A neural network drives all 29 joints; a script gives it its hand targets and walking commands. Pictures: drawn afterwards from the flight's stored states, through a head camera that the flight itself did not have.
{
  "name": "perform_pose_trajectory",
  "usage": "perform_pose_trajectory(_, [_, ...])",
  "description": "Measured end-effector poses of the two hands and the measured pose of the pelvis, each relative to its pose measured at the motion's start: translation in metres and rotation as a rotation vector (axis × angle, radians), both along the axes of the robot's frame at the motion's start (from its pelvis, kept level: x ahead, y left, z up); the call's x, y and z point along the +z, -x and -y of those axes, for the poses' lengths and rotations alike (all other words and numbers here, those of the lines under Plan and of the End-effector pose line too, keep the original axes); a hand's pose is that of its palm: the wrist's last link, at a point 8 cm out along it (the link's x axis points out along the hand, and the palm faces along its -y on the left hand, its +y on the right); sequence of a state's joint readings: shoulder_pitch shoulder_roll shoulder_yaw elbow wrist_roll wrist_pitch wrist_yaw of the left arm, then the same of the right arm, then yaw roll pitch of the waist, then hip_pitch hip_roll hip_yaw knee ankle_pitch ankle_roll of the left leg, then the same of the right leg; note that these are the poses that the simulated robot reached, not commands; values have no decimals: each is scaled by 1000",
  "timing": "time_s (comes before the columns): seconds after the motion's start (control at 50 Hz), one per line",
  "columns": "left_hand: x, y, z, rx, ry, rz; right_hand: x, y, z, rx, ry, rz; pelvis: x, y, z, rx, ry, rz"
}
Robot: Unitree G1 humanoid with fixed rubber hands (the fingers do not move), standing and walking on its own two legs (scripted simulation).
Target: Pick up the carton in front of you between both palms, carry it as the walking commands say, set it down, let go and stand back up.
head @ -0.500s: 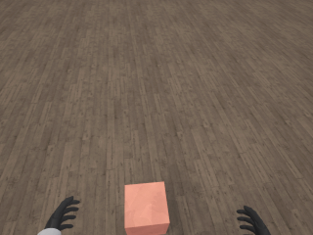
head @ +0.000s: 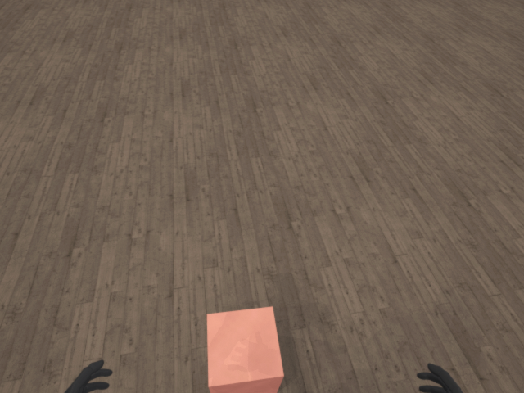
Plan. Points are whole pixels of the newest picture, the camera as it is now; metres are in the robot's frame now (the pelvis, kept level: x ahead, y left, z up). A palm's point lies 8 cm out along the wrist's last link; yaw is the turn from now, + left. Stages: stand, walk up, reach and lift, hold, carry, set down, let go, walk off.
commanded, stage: stand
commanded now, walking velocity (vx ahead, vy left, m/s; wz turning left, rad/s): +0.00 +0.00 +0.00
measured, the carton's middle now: (243, 355) +0.35 +0.04 -0.65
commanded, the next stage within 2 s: none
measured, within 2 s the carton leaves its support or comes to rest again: neither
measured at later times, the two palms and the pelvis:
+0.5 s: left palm out of the picture +0.08 +0.30 -0.10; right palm out of the picture +0.09 -0.31 -0.09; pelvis -0.01 +0.00 +0.00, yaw +0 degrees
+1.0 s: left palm out of the picture +0.06 +0.30 -0.10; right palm out of the picture +0.08 -0.31 -0.09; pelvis -0.02 -0.01 +0.01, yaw +1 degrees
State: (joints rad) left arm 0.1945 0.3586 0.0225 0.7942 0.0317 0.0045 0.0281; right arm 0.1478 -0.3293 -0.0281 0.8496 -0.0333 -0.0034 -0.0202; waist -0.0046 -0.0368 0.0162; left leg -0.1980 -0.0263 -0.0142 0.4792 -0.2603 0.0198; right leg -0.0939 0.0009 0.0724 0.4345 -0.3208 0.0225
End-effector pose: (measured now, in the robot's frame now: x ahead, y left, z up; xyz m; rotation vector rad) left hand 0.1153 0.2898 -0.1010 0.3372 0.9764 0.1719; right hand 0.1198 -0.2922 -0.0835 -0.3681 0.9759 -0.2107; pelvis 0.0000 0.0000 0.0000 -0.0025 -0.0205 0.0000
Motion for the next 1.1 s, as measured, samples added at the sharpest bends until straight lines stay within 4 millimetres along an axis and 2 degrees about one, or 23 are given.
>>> perform_pose_trajectory(0.6, [-4, 46, -9, 35, -19, -114, -6, 35, 17, -23, 10, -100, 5, 16, 4, 8, 2, 21])
perform_pose_trajectory(1.1, [-3, 56, -15, 59, -28, -144, -7, 40, 23, -15, 19, -133, 7, 20, 5, 22, 3, 23])
